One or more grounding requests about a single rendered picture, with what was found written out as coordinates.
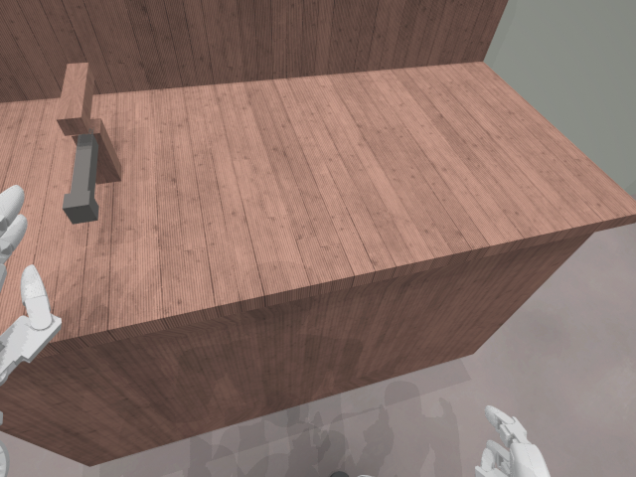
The tap lever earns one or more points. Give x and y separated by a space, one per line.
80 205

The right robot hand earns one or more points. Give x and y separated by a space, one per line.
524 459

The counter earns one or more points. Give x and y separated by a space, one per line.
296 198

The left robot hand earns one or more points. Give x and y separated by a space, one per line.
26 337

